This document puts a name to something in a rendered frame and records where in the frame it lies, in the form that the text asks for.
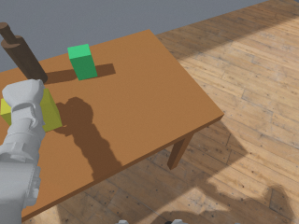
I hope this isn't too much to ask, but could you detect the robot left upper arm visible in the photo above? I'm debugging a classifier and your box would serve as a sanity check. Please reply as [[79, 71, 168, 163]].
[[0, 161, 41, 224]]

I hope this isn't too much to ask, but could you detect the table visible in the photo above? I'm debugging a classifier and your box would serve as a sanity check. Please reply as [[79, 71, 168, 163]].
[[0, 29, 224, 223]]

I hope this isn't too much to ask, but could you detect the sponge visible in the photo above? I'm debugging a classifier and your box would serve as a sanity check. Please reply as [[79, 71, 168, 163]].
[[0, 88, 63, 132]]

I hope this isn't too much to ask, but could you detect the left robot hand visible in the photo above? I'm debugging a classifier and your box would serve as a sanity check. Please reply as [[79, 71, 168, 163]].
[[2, 79, 46, 125]]

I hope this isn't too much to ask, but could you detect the robot left forearm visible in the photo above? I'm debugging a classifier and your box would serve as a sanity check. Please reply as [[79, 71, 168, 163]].
[[0, 100, 46, 166]]

